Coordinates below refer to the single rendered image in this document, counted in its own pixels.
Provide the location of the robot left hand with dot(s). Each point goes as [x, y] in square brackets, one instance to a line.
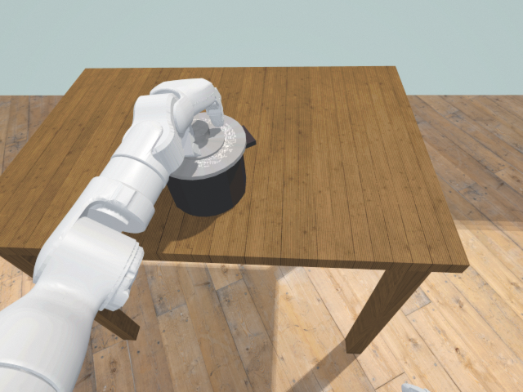
[203, 95]

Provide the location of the robot left upper arm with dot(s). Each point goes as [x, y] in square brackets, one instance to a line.
[45, 334]

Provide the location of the knob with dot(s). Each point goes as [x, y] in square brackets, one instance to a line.
[201, 131]

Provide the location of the pot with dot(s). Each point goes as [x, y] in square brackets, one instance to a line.
[214, 195]

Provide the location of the left robot forearm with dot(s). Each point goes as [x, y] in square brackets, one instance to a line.
[122, 197]

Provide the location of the lid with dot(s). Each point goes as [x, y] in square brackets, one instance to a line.
[221, 151]

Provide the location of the table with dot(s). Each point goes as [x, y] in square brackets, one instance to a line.
[339, 177]

